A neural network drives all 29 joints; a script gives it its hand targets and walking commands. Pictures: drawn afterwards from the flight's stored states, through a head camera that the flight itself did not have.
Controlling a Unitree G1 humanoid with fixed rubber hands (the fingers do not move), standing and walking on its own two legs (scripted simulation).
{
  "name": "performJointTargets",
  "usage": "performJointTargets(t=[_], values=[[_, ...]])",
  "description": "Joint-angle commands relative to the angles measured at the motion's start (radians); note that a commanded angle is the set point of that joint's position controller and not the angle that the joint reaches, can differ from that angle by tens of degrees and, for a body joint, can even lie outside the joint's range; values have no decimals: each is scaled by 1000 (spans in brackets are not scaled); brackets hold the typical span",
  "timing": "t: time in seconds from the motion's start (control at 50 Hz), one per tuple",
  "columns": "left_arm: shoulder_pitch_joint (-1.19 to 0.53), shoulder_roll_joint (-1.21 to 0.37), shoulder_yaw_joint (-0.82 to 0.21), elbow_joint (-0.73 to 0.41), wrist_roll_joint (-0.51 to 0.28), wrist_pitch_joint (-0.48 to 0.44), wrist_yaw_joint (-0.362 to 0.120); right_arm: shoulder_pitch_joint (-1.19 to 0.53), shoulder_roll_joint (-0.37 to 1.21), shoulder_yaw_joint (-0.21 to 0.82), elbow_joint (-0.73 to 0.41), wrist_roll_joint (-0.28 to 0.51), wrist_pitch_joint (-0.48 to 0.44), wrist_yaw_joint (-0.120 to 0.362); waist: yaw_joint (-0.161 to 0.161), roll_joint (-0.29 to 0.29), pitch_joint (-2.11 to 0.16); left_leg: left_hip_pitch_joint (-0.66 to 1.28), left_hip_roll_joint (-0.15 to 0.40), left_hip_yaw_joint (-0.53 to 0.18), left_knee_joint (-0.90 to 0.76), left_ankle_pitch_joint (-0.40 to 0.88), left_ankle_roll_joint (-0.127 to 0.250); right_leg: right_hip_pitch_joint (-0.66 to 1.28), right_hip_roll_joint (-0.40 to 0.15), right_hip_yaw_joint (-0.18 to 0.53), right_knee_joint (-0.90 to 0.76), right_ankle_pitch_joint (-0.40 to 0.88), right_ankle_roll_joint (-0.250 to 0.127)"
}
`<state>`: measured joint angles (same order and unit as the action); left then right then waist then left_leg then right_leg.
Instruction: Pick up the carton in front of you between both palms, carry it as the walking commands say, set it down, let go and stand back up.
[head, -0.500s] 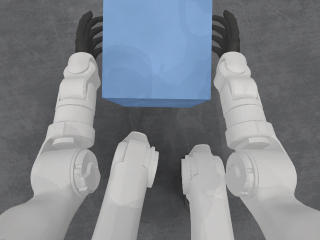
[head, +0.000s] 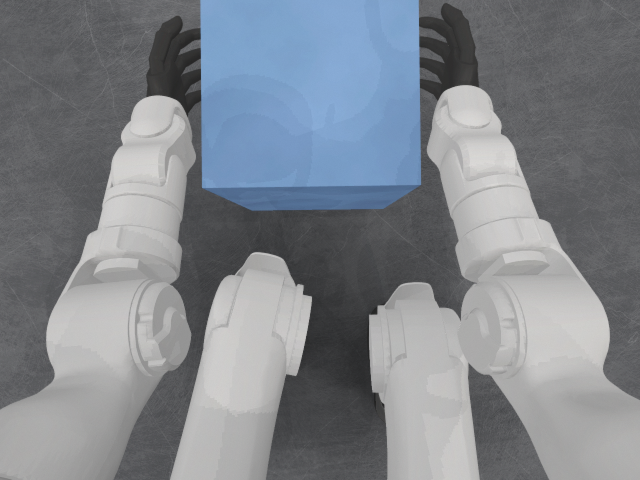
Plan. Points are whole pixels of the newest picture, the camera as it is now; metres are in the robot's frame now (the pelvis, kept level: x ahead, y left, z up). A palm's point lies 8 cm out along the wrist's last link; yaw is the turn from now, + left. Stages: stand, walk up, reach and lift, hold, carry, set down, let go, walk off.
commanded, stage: set down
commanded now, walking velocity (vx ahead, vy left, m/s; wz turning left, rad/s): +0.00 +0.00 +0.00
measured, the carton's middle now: (314, 123) +0.49 +0.09 -0.24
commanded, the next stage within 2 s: none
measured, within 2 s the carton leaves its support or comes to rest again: rests again in 0.80 s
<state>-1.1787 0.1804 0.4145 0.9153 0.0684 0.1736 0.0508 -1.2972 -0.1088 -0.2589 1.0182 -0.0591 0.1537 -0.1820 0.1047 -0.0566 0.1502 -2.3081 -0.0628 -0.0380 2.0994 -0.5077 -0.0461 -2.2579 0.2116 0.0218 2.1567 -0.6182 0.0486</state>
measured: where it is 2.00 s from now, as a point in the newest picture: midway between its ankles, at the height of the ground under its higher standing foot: (326, 365)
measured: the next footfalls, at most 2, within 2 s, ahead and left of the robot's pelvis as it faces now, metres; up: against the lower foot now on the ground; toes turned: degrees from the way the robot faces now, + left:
none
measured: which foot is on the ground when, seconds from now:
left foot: down 0.00-1.00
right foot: down 0.00-1.00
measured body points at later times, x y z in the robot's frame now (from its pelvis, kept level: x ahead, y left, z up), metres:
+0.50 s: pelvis -0.01 +0.00 -0.01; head +0.34 +0.03 +0.28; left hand +0.49 +0.23 -0.18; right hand +0.54 -0.07 -0.17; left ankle +0.12 +0.12 -0.35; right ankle +0.10 -0.10 -0.35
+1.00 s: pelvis +0.00 +0.01 -0.02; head +0.36 +0.03 +0.24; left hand +0.47 +0.29 -0.21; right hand +0.53 -0.10 -0.21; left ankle +0.12 +0.12 -0.35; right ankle +0.10 -0.10 -0.35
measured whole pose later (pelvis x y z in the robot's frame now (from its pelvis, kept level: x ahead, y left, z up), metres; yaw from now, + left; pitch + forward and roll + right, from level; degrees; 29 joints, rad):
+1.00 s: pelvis +0.00 +0.01 -0.02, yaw +1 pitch +37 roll +0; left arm -1.23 0.38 0.24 1.12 -0.21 -0.04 0.05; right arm -1.29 -0.31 -0.02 1.02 0.16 0.04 -0.12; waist 0.09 -0.02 0.33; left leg -2.31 0.00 0.02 2.16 -0.50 0.02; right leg -2.25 0.11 0.00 2.22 -0.62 0.02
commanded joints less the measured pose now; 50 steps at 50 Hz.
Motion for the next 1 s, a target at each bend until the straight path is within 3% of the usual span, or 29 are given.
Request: performJointTargets(t=[0.0,0.16,0.6,0.66,0.7,0.74,0.78,0.88,0.98], values=[[-613,-753,-355,-79,-69,-28,-257,-519,861,301,-65,57,-32,247,65,-41,-954,560,-31,86,-112,321,30,291,-8,-52,-194,240,-41],[-598,-676,-318,-28,-51,-54,-228,-535,797,291,-20,62,-49,254,80,-47,-875,557,-22,75,-98,319,33,237,-14,-47,-174,221,-38],[-477,-424,-138,160,45,-67,-219,-421,493,135,147,-34,-51,254,53,-43,-632,406,2,51,-100,144,56,230,-42,-16,-186,110,-55],[-416,-298,-94,185,46,-89,-188,-394,360,132,145,-25,-63,225,58,-37,-655,437,15,60,-94,159,45,263,-53,-19,-184,116,-40],[-297,-34,-19,229,42,-121,-125,-312,93,108,146,1,-81,167,63,-25,-671,465,33,71,-94,170,34,292,-73,-21,-181,117,-19],[-228,251,6,242,-14,-170,-36,-233,-214,106,131,50,-107,95,67,2,-701,496,48,70,-102,187,19,309,-102,-10,-176,135,-6],[-256,308,-38,234,-95,-211,1,-256,-245,146,99,114,-126,71,70,-5,-751,518,57,52,-96,251,20,307,-119,-3,-165,187,-1],[-303,308,-154,151,-248,-253,-2,-305,-222,244,-46,217,-153,72,65,-41,-898,571,75,27,-64,403,31,388,-140,7,-118,308,-4],[-262,361,-195,59,-321,-233,-5,-258,-289,235,-182,229,-133,58,50,-29,-1086,714,73,27,-67,441,27,497,-146,-25,-108,302,-10]])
